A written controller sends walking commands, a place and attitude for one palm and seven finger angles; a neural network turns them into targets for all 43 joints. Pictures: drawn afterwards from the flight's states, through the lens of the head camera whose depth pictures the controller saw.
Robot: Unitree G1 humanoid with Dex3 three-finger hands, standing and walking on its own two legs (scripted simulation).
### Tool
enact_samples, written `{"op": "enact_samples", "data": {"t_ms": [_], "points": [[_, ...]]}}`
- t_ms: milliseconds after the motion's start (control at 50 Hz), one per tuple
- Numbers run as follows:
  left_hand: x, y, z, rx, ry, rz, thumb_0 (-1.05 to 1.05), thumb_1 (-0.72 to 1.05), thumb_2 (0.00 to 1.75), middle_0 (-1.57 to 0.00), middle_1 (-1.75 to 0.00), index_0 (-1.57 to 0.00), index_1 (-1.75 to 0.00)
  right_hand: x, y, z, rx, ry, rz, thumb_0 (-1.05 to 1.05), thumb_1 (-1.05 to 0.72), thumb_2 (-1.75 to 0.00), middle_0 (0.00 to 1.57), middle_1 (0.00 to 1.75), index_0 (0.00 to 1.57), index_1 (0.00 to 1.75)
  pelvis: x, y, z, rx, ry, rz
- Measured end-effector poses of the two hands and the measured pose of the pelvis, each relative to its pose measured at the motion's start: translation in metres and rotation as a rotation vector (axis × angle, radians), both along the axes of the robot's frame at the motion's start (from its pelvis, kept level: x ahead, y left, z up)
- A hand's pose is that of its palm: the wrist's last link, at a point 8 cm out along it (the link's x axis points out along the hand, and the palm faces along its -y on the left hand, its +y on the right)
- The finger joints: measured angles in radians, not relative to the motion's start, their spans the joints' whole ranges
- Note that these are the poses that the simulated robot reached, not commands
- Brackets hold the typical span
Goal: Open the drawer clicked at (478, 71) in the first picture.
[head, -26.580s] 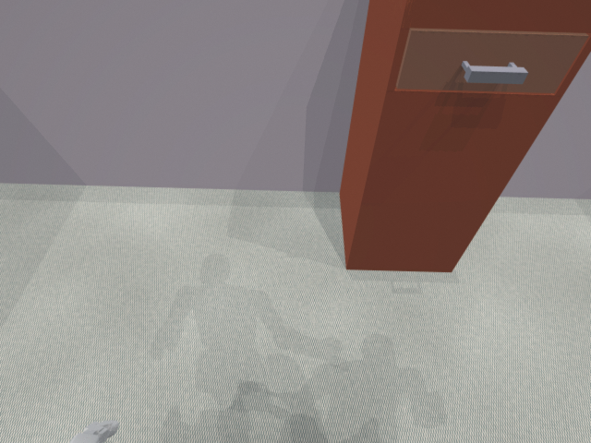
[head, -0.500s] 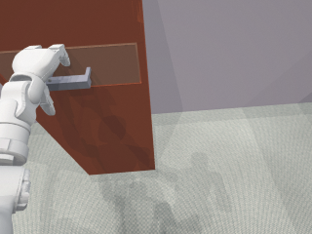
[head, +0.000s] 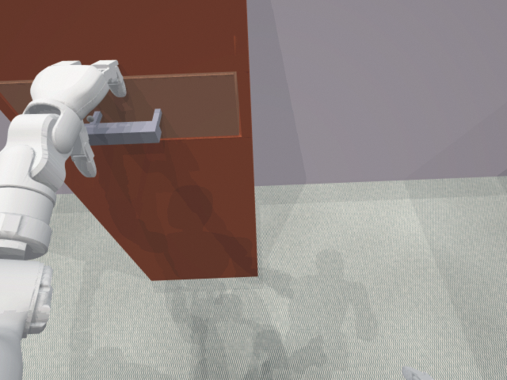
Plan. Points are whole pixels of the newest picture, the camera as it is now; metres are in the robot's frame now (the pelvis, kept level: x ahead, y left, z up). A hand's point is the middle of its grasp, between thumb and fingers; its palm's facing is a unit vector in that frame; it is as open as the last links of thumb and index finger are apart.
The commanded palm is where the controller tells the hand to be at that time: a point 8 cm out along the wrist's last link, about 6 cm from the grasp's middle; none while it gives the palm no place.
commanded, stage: re-aim the fingers above the handle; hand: left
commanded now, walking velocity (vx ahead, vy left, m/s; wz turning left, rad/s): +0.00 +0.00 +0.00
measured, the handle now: (124, 124) +0.50 +0.26 +0.11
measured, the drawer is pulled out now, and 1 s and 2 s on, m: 0.00 0.00 0.00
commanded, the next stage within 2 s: lower the fingers behind the handle in 1.94 s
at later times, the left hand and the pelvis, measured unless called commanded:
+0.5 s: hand (90, 116) +0.45 +0.28 +0.16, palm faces -0.02 +0.01 -1.00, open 13.6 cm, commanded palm +0.43 +0.27 +0.23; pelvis -0.01 +0.00 +0.00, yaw -1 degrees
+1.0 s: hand (90, 115) +0.45 +0.27 +0.17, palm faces -0.01 +0.01 -1.00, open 13.8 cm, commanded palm +0.43 +0.27 +0.23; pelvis +0.00 +0.00 +0.00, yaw -1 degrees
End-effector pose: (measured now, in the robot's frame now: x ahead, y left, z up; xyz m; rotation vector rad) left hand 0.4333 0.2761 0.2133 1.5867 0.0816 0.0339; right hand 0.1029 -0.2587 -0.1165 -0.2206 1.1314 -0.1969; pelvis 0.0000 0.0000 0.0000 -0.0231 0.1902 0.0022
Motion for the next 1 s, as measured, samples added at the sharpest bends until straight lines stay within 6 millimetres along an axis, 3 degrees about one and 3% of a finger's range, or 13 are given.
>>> {"op": "enact_samples", "data": {"t_ms": [460, 720, 1000], "points": [[0.002, -0.002, 0.003, -0.001, -0.008, 0.014, 0.00, -0.49, 0.30, -0.36, -1.22, -0.36, -1.22, -0.029, -0.002, -0.004, 0.008, 0.041, -0.041, 0.00, -0.91, -0.90, 0.20, 0.30, 0.20, 0.30, -0.006, -0.002, 0.000, 0.003, -0.002, -0.010], [-0.002, -0.003, 0.012, -0.006, -0.042, 0.017, 0.00, -0.49, 0.30, -0.34, -1.21, -0.34, -1.21, -0.025, -0.005, -0.002, 0.007, 0.021, -0.041, 0.00, -0.91, -0.90, 0.20, 0.30, 0.20, 0.30, -0.005, -0.001, 0.001, 0.003, -0.007, -0.014], [-0.003, -0.005, 0.008, -0.004, -0.021, 0.011, 0.00, -0.49, 0.30, -0.32, -1.20, -0.33, -1.21, -0.014, -0.002, 0.000, 0.013, -0.006, -0.028, 0.00, -0.91, -0.90, 0.20, 0.30, 0.20, 0.30, -0.005, -0.001, 0.001, 0.003, -0.010, -0.014]]}}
